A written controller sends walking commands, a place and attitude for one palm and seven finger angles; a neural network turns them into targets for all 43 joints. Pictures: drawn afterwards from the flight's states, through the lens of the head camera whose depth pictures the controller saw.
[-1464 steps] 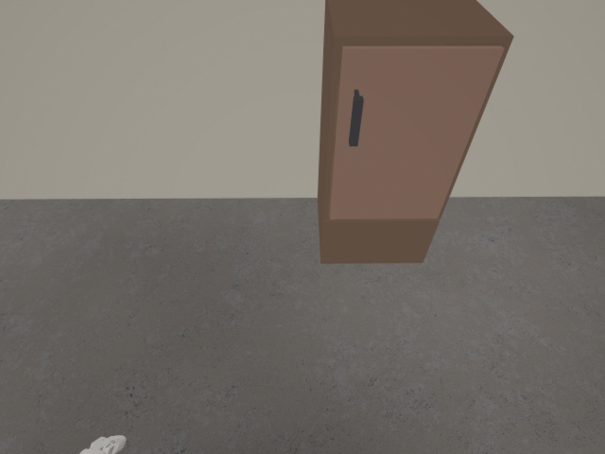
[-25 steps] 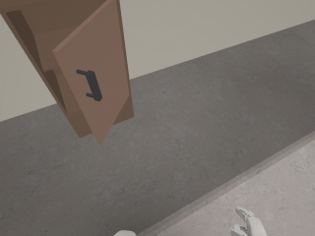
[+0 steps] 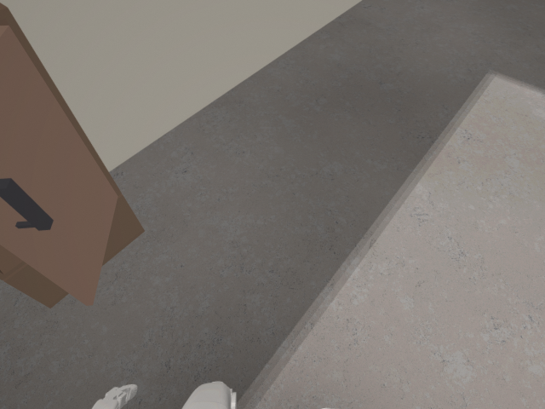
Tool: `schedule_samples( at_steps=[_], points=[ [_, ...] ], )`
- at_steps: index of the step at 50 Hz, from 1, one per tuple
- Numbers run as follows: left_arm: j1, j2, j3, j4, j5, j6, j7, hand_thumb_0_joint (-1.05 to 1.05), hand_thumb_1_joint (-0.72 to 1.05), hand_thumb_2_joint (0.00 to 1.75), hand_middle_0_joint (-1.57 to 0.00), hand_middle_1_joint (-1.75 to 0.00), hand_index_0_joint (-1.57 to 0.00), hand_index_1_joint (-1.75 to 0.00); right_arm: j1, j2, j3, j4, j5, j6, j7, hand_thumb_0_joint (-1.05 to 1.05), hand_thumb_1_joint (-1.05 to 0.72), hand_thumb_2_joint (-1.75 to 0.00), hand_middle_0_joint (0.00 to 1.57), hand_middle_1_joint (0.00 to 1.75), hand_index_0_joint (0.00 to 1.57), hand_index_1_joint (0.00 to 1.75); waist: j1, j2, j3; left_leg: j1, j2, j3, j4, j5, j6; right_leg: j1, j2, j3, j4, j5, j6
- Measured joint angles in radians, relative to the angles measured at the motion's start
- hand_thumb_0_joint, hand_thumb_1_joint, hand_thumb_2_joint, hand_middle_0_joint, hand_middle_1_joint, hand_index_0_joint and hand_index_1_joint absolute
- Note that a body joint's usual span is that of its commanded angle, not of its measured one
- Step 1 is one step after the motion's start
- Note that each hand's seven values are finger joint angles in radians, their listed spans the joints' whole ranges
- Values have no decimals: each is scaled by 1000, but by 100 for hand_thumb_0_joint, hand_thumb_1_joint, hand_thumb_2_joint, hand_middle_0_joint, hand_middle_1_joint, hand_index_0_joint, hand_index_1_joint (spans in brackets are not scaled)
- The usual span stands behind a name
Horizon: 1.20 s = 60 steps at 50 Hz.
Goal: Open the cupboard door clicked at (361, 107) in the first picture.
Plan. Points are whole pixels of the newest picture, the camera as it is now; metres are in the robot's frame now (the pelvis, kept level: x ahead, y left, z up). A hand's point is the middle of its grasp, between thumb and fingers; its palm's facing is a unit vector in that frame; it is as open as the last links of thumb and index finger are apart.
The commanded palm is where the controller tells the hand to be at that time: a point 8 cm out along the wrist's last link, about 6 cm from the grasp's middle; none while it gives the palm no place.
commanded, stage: walk to a spot facing it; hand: left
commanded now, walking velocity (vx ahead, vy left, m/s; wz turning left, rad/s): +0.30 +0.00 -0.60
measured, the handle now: (14, 207) +0.43 +0.52 -0.05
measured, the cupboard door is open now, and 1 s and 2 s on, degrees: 45 45 45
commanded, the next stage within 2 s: turn to face it in 1.90 s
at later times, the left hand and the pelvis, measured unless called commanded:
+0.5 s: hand (233, 293) +0.32 +0.10 -0.15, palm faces -0.37 -0.91 -0.19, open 7.4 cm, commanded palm none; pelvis +0.12 -0.04 +0.00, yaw -18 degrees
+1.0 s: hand (249, 286) +0.35 +0.07 -0.18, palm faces -0.33 -0.93 -0.16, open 7.4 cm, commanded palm none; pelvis +0.32 -0.11 +0.00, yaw -26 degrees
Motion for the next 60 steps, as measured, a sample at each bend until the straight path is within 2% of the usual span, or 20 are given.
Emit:
schedule_samples(
  at_steps=[5,7,8,10,12,15,20,25,27,30,32,38,42,46,47,49,51,53,56,60],
  points=[
    [53,-13,-9,25,4,-1,-13,1,90,89,-20,-30,-20,-29,-8,24,3,-29,-2,-35,17,1,-91,-89,20,30,20,30,8,-43,-40,67,-36,20,-275,93,0,27,10,77,-32,1,-5],
    [77,-22,-8,32,2,7,-19,1,90,89,-20,-30,-20,-29,5,21,8,-46,-4,-61,13,1,-90,-89,20,30,20,30,4,-29,-68,129,-33,23,-424,112,17,2,30,87,30,-74,-7],
    [80,-26,-7,38,-1,14,-22,1,90,89,-20,-30,-20,-29,12,22,9,-51,-10,-76,7,1,-90,-89,20,30,20,30,-3,-19,-75,125,-23,24,-427,182,34,-31,37,68,113,-152,-6],
    [70,-22,2,50,1,26,-32,1,90,89,-20,-30,-20,-29,31,38,17,-47,-19,-94,-2,1,-90,-89,20,30,20,30,-12,-20,-73,142,-6,48,-417,217,58,-110,27,19,315,-193,-4],
    [54,-11,14,49,8,21,-45,1,90,89,-20,-30,-20,-29,69,57,27,-34,-23,-100,-3,1,-90,-89,20,30,20,30,-17,-28,-76,183,7,65,-466,220,58,-187,1,-29,469,-143,0],
    [21,-3,23,30,11,11,-59,1,91,89,-20,-30,-20,-29,126,75,37,2,-22,-102,-6,1,-90,-89,20,30,21,30,-10,-31,-75,253,28,95,-563,242,39,-263,-45,-77,526,-32,17],
    [-34,-10,15,14,7,7,-64,1,91,89,-19,-30,-20,-29,194,81,34,52,-22,-103,-4,1,-90,-89,20,30,21,30,-23,-13,-57,347,56,164,-637,229,12,-279,-87,-125,329,31,22],
    [-85,-15,2,14,6,-6,-64,1,91,90,-19,-30,-19,-29,252,75,30,87,-24,-90,2,1,-90,-89,20,30,21,30,-60,7,-43,399,96,212,-564,130,-38,-164,-61,-176,75,19,-9],
    [-94,-8,1,5,6,-40,-56,1,91,89,-20,-30,-20,-29,269,80,32,108,-10,-77,9,1,-90,-89,21,30,21,30,-53,-11,-45,331,107,189,-340,38,-23,-119,-55,-165,32,45,-46],
    [-85,-31,-3,17,-11,-65,-29,1,91,89,-20,-30,-20,-29,189,70,23,134,1,-45,12,1,-90,-89,20,30,20,30,-49,11,-8,139,80,41,81,25,9,-89,-21,-164,73,22,-53],
    [-53,-44,-7,36,-12,-64,-14,0,91,89,-20,-30,-20,-29,131,70,16,123,-2,-47,10,2,-90,-89,20,30,20,30,-47,11,-6,40,71,19,151,88,9,-36,-2,-155,9,32,-49],
    [61,-55,-1,114,-6,-70,3,0,93,89,-20,-30,-20,-29,0,92,5,58,-9,-66,21,1,-91,-89,20,30,20,30,-16,-14,-46,-84,60,21,-84,224,4,103,32,-118,-162,58,-58],
    [129,-52,-4,159,-4,-77,-2,0,93,89,-20,-30,-20,-29,-61,98,4,39,-9,-74,31,1,-91,-89,20,30,20,30,20,-17,-62,-56,37,20,-273,277,11,180,44,-100,-204,26,-48],
    [196,-55,-4,196,-7,-74,-3,0,92,89,-20,-30,-20,-29,-91,96,9,30,-9,-95,33,1,-91,-89,20,30,20,30,43,-19,-75,45,3,37,-456,315,29,231,39,-90,-157,-62,-24],
    [213,-58,-4,201,-8,-71,-4,1,91,89,-20,-30,-20,-29,-95,91,11,26,-13,-107,30,1,-90,-89,20,30,20,30,46,-16,-80,65,-1,36,-481,347,50,212,38,-85,-89,-102,-22],
    [213,-56,-5,217,-9,-58,-6,1,91,89,-20,-30,-20,-29,-102,98,14,22,-21,-122,21,1,-90,-89,20,30,20,30,44,-33,-68,69,-13,58,-421,322,81,113,18,-79,194,-179,-26],
    [200,-52,-4,223,-3,-50,-8,1,91,89,-20,-30,-20,-29,-80,107,21,20,-23,-125,15,1,-90,-89,20,30,20,30,38,-40,-67,103,-19,74,-426,278,89,-3,3,-81,444,-167,-26],
    [172,-48,0,215,3,-46,-14,1,91,89,-20,-30,-20,-29,-41,116,24,33,-21,-128,8,0,-90,-89,20,30,20,30,32,-40,-68,149,-25,78,-477,276,81,-100,-25,-92,558,-105,-17],
    [121,-48,4,179,5,-43,-22,1,91,89,-20,-30,-20,-29,20,114,13,73,-13,-130,-9,0,-93,-89,21,30,21,30,29,-33,-65,224,-29,85,-570,291,77,-198,-70,-94,521,-25,2],
    [52,-53,2,138,5,-40,-30,1,91,89,-19,-30,-19,-29,101,92,10,128,-13,-116,-3,0,-93,-89,20,30,21,30,11,-15,-64,312,-23,97,-648,281,62,-234,-112,-111,298,50,14]
  ],
)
